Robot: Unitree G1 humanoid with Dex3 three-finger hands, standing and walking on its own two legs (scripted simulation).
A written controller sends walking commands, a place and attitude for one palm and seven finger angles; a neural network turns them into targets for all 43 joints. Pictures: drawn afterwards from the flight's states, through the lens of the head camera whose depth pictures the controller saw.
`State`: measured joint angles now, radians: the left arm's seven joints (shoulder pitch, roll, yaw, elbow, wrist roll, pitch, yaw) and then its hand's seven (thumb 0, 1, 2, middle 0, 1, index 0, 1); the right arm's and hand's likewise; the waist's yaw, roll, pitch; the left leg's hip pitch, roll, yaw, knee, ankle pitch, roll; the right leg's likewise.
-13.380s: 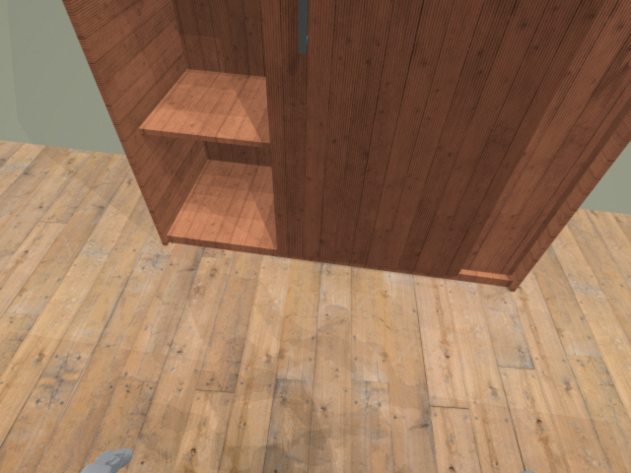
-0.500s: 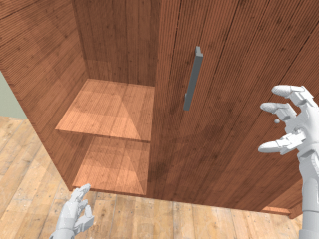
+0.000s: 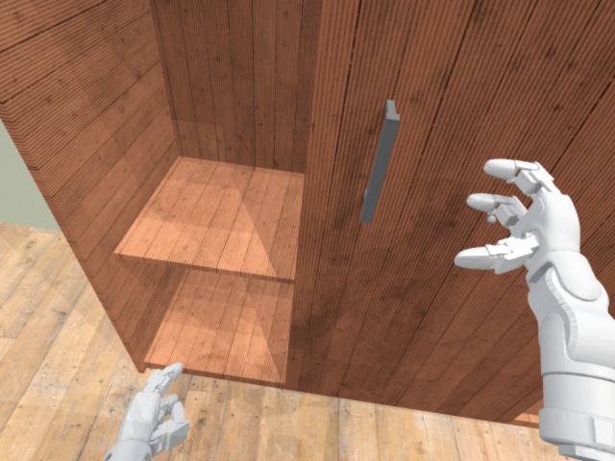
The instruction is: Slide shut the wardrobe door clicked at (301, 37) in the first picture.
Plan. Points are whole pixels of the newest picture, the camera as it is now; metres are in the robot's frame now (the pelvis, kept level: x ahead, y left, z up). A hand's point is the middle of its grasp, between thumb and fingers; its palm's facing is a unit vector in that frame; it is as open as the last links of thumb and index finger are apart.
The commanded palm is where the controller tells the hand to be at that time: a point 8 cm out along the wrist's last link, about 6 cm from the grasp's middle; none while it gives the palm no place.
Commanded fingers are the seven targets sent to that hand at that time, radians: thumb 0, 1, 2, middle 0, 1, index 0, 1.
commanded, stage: move the hooked fingers beside the handle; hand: right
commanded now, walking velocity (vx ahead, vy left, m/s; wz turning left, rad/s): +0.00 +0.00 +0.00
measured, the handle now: (377, 165) +0.47 -0.07 +0.18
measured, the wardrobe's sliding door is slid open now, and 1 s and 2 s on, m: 0.47 0.47 0.47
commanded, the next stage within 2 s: none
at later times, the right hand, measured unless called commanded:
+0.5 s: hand (441, 199) +0.39 -0.15 +0.19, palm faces +0.11 +0.99 +0.02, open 14.0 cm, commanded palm +0.37 -0.19 +0.19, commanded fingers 0.00 0.50 -0.30 0.30 1.20 0.30 1.20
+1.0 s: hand (421, 182) +0.42 -0.12 +0.19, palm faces +0.13 +0.99 +0.02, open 13.9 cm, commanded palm +0.38 -0.17 +0.19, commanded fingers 0.00 0.50 -0.30 0.30 1.20 0.30 1.20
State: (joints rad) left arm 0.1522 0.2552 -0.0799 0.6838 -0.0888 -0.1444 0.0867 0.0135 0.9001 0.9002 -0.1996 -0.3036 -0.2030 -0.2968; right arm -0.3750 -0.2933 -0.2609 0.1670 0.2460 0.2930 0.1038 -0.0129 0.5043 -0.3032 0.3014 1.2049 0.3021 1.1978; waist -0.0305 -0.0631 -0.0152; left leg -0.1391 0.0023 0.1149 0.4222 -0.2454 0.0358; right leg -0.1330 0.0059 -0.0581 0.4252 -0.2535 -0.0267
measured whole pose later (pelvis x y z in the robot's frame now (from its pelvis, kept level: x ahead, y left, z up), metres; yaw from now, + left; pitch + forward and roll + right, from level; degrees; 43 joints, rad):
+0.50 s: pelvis +0.00 +0.00 +0.00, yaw +1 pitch -1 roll +0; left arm 0.19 0.25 -0.06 0.70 -0.07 -0.11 0.07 0.01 0.90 0.90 -0.20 -0.30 -0.20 -0.30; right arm -0.49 -0.21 -0.20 0.28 0.20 0.21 -0.03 -0.01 0.50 -0.30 0.30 1.20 0.30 1.20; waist -0.01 -0.05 0.00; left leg -0.16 -0.01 0.09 0.41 -0.23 0.04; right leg -0.14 0.00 -0.08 0.40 -0.24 -0.02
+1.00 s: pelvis +0.00 +0.01 +0.00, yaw +2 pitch -1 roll +0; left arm 0.23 0.25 -0.04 0.71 -0.07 -0.10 0.06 0.01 0.90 0.90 -0.20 -0.30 -0.20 -0.30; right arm -0.61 -0.18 -0.20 0.47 0.16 0.13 -0.09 -0.01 0.50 -0.30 0.33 1.22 0.32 1.21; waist 0.01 -0.06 -0.01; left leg -0.17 -0.02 0.08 0.40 -0.22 0.05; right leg -0.14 -0.01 -0.09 0.40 -0.24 -0.02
